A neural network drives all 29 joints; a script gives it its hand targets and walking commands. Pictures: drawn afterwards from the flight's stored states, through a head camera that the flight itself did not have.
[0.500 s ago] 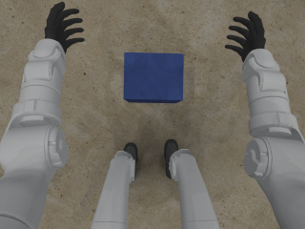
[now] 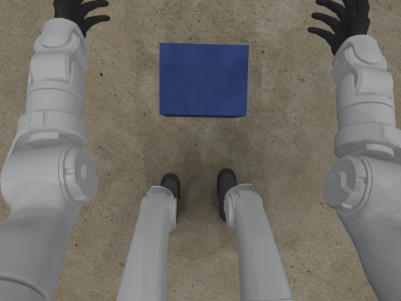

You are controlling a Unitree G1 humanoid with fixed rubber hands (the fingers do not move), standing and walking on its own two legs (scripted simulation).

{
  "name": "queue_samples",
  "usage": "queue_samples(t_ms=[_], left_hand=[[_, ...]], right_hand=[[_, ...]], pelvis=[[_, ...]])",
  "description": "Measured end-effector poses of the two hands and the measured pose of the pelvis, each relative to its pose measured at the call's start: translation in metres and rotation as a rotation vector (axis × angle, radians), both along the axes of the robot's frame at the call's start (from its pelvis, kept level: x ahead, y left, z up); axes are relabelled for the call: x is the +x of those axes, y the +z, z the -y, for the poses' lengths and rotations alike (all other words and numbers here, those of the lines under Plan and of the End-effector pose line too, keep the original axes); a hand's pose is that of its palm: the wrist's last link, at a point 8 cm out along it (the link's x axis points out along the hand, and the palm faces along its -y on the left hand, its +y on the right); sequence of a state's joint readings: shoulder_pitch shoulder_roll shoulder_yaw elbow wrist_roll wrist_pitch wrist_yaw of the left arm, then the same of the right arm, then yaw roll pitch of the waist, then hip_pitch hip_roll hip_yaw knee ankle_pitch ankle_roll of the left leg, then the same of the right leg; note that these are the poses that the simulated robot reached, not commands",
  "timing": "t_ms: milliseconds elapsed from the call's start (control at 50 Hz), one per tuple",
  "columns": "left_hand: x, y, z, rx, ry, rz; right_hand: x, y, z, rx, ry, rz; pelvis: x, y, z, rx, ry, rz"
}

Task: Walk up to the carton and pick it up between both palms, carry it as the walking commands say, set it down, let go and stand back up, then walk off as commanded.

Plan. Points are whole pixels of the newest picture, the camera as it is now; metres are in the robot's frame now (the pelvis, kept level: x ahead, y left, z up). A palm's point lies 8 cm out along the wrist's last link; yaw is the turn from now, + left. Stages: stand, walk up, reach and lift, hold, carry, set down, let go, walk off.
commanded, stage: reach and lift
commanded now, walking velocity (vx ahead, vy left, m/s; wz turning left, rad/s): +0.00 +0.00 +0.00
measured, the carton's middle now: (202, 85) +0.51 -0.02 -0.52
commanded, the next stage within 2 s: none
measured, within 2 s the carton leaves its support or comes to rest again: neither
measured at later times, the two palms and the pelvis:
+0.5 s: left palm (112, 49) +0.55 +0.19 -0.28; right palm (299, 59) +0.53 -0.23 -0.28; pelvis -0.03 +0.00 -0.16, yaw +1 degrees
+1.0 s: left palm (130, 69) +0.54 +0.19 -0.43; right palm (274, 74) +0.53 -0.22 -0.42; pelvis -0.03 +0.00 -0.25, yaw +0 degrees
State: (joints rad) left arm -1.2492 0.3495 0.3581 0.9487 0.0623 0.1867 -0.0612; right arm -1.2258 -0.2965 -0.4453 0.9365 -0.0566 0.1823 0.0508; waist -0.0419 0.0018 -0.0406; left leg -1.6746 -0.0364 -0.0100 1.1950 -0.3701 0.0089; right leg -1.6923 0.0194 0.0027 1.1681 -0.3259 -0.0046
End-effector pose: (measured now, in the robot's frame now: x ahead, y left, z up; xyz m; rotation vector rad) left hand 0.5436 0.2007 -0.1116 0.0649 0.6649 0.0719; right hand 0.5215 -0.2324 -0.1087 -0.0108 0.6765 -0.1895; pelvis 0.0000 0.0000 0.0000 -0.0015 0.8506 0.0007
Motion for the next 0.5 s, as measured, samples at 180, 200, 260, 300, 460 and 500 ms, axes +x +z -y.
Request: queue_samples(t_ms=[180, 200, 260, 300, 460, 500], left_hand=[[0.0, -0.071, -0.001, 0.026, 0.032, -0.002], [0.001, -0.079, -0.002, 0.029, 0.034, 0.0], [0.001, -0.101, -0.002, 0.033, 0.037, 0.005], [0.002, -0.114, -0.001, 0.032, 0.035, 0.011], [0.008, -0.154, 0.007, 0.022, 0.028, 0.014], [0.008, -0.165, 0.008, 0.026, 0.025, 0.003]], right_hand=[[0.003, -0.071, 0.002, -0.01, -0.02, 0.009], [0.004, -0.079, 0.003, -0.012, -0.019, 0.01], [0.004, -0.103, 0.003, -0.017, -0.014, 0.008], [0.004, -0.118, 0.002, -0.016, -0.011, 0.008], [0.009, -0.161, -0.002, -0.013, -0.003, 0.008], [0.01, -0.172, -0.003, -0.011, -0.001, 0.002]], pelvis=[[-0.011, -0.063, -0.002, 0.0, 0.002, -0.028], [-0.012, -0.07, -0.002, 0.0, 0.002, -0.03], [-0.016, -0.091, -0.001, 0.003, 0.004, -0.033], [-0.019, -0.103, -0.001, 0.005, 0.005, -0.031], [-0.03, -0.149, 0.002, 0.008, 0.007, -0.003], [-0.032, -0.158, 0.002, 0.009, 0.007, 0.007]])
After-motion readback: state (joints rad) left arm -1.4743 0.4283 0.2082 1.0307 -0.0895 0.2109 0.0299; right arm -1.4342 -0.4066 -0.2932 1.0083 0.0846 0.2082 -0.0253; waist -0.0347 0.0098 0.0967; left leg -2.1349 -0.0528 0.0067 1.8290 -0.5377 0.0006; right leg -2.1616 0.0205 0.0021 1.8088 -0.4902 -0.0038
